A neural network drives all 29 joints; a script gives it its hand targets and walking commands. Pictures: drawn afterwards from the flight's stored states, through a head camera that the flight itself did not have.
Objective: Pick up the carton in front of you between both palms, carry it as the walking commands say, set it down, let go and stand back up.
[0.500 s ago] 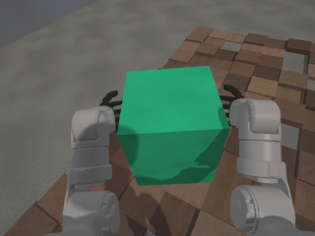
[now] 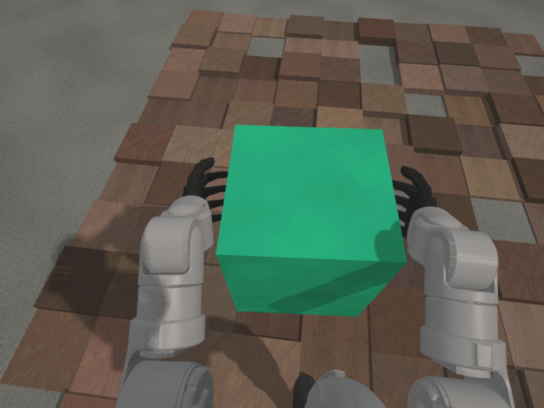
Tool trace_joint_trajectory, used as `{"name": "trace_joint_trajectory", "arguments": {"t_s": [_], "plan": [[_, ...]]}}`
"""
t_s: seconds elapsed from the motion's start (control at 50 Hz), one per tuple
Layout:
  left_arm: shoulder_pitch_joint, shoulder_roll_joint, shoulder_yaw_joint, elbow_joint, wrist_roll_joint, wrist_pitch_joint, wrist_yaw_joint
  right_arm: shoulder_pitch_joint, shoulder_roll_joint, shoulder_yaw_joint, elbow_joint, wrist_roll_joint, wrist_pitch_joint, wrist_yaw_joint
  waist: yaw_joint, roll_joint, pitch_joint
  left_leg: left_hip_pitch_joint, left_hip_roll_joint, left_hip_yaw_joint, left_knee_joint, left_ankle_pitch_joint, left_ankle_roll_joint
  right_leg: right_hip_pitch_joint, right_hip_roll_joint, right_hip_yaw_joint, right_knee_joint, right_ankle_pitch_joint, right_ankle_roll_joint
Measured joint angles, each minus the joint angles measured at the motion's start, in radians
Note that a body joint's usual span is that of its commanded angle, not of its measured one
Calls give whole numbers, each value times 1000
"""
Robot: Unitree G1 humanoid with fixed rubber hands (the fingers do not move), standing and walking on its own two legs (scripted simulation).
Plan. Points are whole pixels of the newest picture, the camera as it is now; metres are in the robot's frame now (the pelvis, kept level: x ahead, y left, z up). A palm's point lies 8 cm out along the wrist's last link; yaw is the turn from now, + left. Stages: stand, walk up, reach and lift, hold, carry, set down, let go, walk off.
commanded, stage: carry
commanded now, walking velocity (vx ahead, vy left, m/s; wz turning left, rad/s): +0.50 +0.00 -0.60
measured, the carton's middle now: (302, 229) +0.38 +0.00 +0.00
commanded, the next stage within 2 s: none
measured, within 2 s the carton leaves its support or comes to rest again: neither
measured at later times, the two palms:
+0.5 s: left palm out of the picture +0.73 +0.07 +0.20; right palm (457, 24) +0.63 -0.21 +0.20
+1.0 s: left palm (365, 0) +0.95 -0.14 +0.08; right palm (501, 38) +0.80 -0.40 +0.09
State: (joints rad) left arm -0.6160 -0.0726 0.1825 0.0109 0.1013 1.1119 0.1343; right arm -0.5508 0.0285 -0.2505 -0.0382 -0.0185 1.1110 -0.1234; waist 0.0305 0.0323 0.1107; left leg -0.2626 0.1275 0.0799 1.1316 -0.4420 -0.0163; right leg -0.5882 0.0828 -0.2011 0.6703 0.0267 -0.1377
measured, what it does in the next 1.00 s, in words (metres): walks ahead, turning right: left foot, then right foot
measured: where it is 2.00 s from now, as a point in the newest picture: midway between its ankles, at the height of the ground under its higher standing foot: (361, 180)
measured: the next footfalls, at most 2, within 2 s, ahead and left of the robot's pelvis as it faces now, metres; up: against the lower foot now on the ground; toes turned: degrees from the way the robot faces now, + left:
left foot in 0.34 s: +0.42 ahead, +0.11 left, -0.02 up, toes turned -8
right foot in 0.78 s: +0.57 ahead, -0.17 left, -0.02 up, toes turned -34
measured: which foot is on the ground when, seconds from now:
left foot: up 0.00-0.32, down 0.34-0.78, up 0.80-1.00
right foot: down 0.00-0.32, up 0.34-0.76, down 0.78-1.00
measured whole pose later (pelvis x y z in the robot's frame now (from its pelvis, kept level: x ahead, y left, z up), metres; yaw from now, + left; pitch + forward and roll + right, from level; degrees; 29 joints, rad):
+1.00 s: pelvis +0.57 -0.08 +0.01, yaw -33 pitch +5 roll -1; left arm -0.61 -0.05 0.20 0.01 0.06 1.17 0.16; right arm -0.63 0.03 -0.26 0.02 -0.06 1.19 -0.11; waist 0.05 0.02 0.08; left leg -0.69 0.10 0.00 1.09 -0.47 -0.04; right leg -0.35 0.09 -0.07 0.50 -0.33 -0.08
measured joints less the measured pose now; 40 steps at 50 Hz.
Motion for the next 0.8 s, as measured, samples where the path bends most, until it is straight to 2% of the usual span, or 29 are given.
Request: {"name": "trace_joint_trajectory", "arguments": {"t_s": [0.04,0.08,0.14,0.18,0.28,0.32,0.34,0.36,0.4,0.46,0.58,0.7,0.76,0.78,0.8], "plan": [[-3,13,-14,-22,-22,6,16,-16,-2,-1,-19,-7,12,5,35,-9,8,-143,-42,-83,238,-8,-5,52,11,17,-22,-42,10],[-5,29,-16,-54,-52,23,27,-33,10,-5,-52,-21,35,6,59,-24,10,-254,-54,-111,235,3,-9,114,18,46,-70,-72,15],[-35,49,-2,-89,-92,52,38,-70,25,-13,-97,-46,74,7,83,-36,-5,-371,-50,-118,54,33,-15,193,18,90,-123,-101,19],[-70,62,12,-91,-107,72,39,-97,30,-14,-112,-62,96,7,92,-37,-29,-409,-52,-119,-118,99,-19,235,14,122,-140,-130,28],[-183,97,27,5,-117,128,36,-172,9,-22,-65,-83,160,8,86,-33,-129,-354,-81,-94,-530,444,-2,323,7,195,-95,-257,76],[-234,123,27,71,-116,155,30,-225,-8,-20,-2,-87,190,8,75,-27,-176,-267,-88,-64,-660,584,9,331,6,217,19,-347,109],[-266,146,25,107,-119,167,25,-259,-14,-18,39,-89,198,7,61,-37,-192,-247,-95,-46,-659,677,13,314,-4,224,120,-400,110],[-296,165,28,148,-121,172,20,-285,-16,-16,78,-90,196,6,41,-70,-194,-257,-112,-18,-593,651,23,282,-21,243,229,-447,109],[-327,184,40,215,-117,194,12,-318,-21,-9,153,-88,212,3,13,-86,-197,-251,-110,20,-506,508,51,196,-27,239,425,-491,107],[-345,183,39,269,-105,241,12,-322,-31,-11,196,-66,259,-9,-24,-82,-195,-197,-86,56,-511,429,58,84,-48,188,513,-454,109],[-325,137,84,280,-49,264,10,-298,-14,-42,222,-64,270,-16,-80,-65,-180,-58,-37,136,-615,373,44,-42,-89,138,322,-336,111],[-219,87,106,245,-1,214,-5,-200,22,-37,224,-80,199,-10,-98,-45,-168,121,-4,221,-708,295,-2,-7,-82,85,-28,-96,103],[-184,76,88,221,-2,176,-8,-164,17,-21,204,-69,159,-8,-96,-41,-154,173,19,242,-630,198,-25,85,-42,31,-205,3,66],[-178,69,81,221,2,160,-9,-154,7,-17,199,-62,147,-6,-93,-39,-153,160,33,232,-547,160,-32,129,-29,22,-246,-25,37],[-172,56,74,219,9,137,-9,-153,-8,-16,200,-54,132,-3,-78,-16,-146,115,51,186,-417,120,-37,140,-7,24,-234,-121,33]]}}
